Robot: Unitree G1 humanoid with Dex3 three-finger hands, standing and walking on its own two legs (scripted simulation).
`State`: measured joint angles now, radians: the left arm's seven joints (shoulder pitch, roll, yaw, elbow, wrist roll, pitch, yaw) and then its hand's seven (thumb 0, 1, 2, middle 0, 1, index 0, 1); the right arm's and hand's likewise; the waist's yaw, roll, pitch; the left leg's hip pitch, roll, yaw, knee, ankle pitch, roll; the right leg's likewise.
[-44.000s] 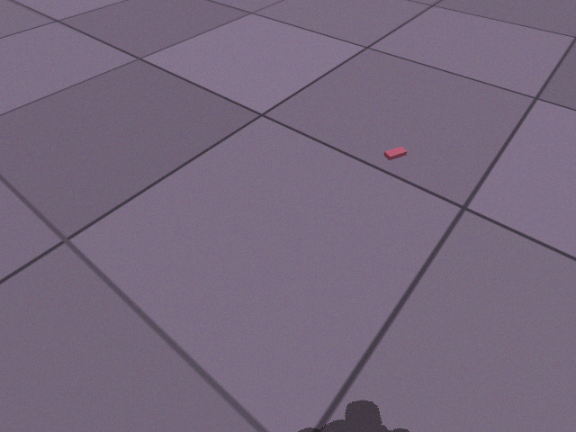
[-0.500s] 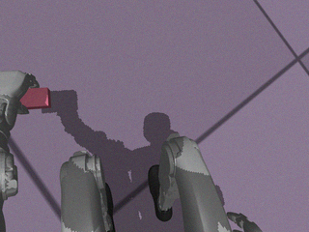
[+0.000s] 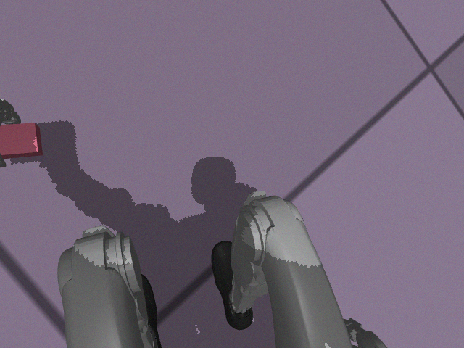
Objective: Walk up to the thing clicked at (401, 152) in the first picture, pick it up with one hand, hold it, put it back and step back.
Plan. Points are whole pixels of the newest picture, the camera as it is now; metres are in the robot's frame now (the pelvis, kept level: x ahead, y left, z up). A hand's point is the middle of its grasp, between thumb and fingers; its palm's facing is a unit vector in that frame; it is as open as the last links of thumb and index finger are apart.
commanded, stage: lower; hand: left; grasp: from above
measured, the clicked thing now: out of the picture +0.48 +0.31 -0.22
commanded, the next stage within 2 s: rest in 0.28 s
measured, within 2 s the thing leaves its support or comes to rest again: rests again in 1.20 s
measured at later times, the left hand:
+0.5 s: hand out of the picture +0.47 +0.32 -0.24, palm faces -0.47 -0.06 -0.88, open 7.8 cm
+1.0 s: hand (12, 154) +0.48 +0.32 -0.27, palm faces -0.47 -0.08 -0.88, open 7.8 cm
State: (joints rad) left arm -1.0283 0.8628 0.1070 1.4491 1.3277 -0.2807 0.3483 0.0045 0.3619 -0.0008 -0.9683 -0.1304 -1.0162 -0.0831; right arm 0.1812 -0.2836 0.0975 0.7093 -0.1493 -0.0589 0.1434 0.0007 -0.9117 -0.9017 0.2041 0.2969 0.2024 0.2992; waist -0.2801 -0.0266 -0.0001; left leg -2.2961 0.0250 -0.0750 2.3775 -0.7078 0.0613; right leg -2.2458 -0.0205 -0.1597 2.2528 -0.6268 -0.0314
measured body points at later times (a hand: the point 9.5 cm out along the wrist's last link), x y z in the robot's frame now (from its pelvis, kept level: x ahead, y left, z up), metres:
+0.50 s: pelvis +0.00 +0.00 -0.03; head +0.28 +0.10 +0.31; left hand +0.49 +0.32 -0.19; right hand +0.03 -0.27 -0.11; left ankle +0.07 +0.11 -0.31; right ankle +0.11 -0.11 -0.31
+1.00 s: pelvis +0.00 +0.00 -0.04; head +0.29 +0.11 +0.29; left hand +0.50 +0.32 -0.22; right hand +0.02 -0.26 -0.09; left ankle +0.07 +0.11 -0.31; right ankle +0.11 -0.11 -0.31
